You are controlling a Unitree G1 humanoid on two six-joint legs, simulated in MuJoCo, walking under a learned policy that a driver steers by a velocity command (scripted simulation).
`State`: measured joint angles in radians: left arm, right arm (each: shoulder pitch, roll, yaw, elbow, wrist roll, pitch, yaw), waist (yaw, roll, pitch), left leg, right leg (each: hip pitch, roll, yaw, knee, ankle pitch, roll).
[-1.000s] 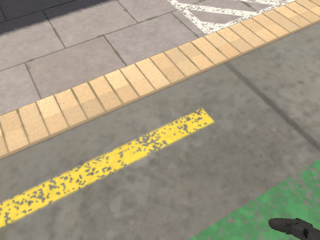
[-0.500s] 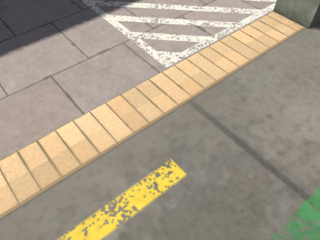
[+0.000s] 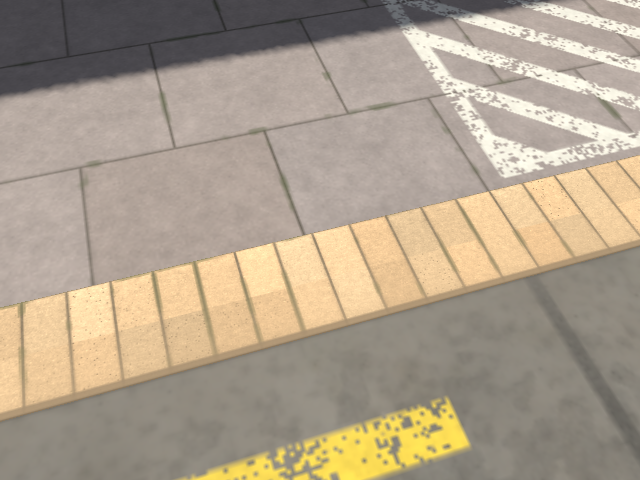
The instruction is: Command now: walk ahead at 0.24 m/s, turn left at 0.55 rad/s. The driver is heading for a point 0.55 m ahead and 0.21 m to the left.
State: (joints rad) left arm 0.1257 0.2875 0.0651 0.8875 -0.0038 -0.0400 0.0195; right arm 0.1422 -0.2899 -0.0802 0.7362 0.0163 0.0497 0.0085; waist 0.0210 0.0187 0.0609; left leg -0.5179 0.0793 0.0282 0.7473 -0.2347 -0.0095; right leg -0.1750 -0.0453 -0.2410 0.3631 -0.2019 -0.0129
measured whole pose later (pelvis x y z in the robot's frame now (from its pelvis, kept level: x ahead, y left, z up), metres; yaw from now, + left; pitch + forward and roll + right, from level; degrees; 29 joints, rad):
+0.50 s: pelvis +0.20 +0.04 -0.01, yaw +17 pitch +3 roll -1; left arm -0.03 0.29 0.05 0.78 -0.01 -0.10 -0.04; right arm 0.40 -0.29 -0.09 0.74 0.03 -0.03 -0.03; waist -0.08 -0.04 0.02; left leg -0.03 -0.05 -0.16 0.37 -0.37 0.04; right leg -0.53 0.00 0.05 0.50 -0.03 0.03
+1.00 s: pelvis +0.43 +0.13 -0.01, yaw +33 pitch +2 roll -3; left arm 0.30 0.30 0.07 0.89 -0.03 -0.06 0.00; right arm 0.09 -0.28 -0.06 0.58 0.00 -0.03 0.03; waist 0.09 0.03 0.06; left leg -0.54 0.04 -0.01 0.56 -0.02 0.05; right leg 0.00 -0.04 -0.18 0.39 -0.39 0.04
